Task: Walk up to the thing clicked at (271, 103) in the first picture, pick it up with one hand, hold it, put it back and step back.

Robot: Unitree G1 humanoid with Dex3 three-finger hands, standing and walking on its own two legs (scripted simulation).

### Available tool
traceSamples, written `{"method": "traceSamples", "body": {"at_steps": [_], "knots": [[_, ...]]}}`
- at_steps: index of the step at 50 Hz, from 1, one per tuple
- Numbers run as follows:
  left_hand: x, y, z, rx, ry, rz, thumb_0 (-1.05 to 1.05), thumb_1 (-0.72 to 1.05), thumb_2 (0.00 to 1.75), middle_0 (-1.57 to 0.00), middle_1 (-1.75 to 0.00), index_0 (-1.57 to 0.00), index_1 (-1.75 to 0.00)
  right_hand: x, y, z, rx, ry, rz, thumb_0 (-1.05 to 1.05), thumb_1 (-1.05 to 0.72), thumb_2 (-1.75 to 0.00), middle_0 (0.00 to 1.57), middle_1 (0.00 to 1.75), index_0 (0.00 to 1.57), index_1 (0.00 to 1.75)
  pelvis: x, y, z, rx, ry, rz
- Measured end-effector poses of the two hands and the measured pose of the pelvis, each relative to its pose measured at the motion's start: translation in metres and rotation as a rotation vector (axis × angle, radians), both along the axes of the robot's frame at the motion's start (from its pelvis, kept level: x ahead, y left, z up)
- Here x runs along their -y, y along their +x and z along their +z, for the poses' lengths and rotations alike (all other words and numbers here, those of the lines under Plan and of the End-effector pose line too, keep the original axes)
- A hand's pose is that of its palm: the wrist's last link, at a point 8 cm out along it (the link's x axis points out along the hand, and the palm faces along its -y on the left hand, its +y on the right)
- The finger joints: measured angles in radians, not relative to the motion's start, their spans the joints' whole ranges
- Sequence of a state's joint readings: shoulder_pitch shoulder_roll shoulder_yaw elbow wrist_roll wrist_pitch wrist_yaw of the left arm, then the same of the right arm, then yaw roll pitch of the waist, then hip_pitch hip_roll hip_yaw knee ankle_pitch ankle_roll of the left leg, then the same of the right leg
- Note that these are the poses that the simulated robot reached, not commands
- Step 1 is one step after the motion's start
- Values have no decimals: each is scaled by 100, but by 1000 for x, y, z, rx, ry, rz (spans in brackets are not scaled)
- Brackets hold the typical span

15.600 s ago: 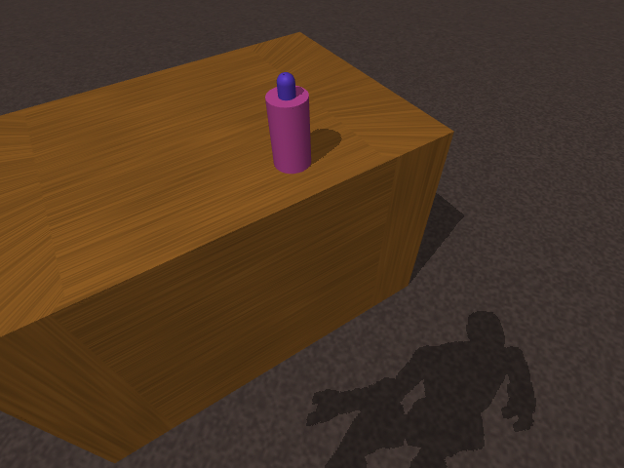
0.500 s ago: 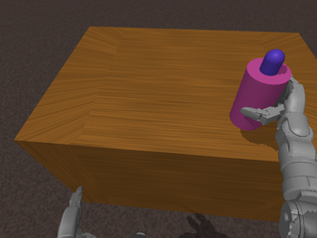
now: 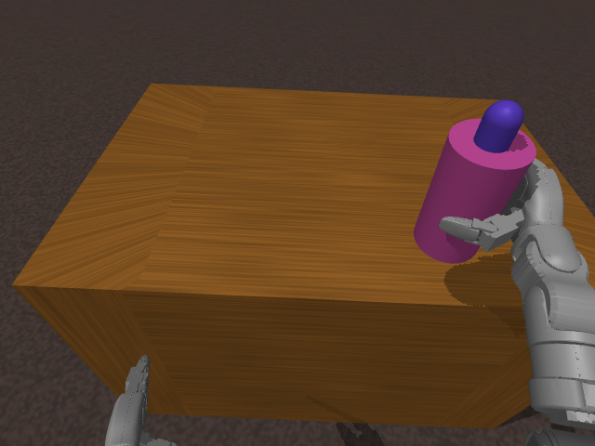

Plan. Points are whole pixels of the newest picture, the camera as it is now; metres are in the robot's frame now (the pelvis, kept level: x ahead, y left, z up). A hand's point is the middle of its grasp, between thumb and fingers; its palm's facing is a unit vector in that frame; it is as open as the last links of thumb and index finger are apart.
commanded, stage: lift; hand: right
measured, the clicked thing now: (471, 182) +0.38 -0.15 +0.21
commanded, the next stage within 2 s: hold in 0.48 s
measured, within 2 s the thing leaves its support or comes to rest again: neither
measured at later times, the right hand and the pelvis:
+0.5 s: hand (506, 198) +0.34 -0.18 +0.22, palm faces +0.13 +0.99 -0.05, open 11.9 cm; pelvis -0.01 +0.00 +0.00, yaw +0 degrees
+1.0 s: hand (521, 191) +0.33 -0.18 +0.24, palm faces +0.12 +0.99 -0.06, open 11.9 cm; pelvis +0.00 +0.00 +0.00, yaw -1 degrees
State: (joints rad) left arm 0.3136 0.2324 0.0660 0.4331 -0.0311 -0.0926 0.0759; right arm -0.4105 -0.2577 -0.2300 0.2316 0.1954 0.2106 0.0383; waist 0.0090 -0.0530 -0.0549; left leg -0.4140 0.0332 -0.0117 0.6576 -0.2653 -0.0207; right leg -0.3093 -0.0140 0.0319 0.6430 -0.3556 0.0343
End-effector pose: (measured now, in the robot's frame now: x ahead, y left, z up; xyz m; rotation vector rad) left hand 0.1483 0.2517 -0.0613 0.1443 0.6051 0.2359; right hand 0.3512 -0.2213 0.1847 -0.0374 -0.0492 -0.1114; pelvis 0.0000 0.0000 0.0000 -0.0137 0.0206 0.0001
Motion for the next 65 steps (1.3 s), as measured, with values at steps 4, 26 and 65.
{"method": "traceSamples", "body": {"at_steps": [4,26,65], "knots": [[-4,-1,1,8,10,4,-1,-52,6,-4,-5,-4,-5,-2,-12,8,15,-8,-11,-1,61,-89,64,105,65,106,-1,-2,0,12,-1,-1],[6,-2,-1,34,-16,-19,-1,-53,6,-4,-5,-4,-5,5,-42,35,-1,-15,-14,-1,61,-89,64,106,65,106,2,-10,3,45,2,-9],[7,25,2,92,-14,-37,-2,-54,6,-5,-5,-4,-5,12,-61,60,22,-35,-17,-1,61,-89,64,106,65,107,4,2,4,48,8,-23]]}}
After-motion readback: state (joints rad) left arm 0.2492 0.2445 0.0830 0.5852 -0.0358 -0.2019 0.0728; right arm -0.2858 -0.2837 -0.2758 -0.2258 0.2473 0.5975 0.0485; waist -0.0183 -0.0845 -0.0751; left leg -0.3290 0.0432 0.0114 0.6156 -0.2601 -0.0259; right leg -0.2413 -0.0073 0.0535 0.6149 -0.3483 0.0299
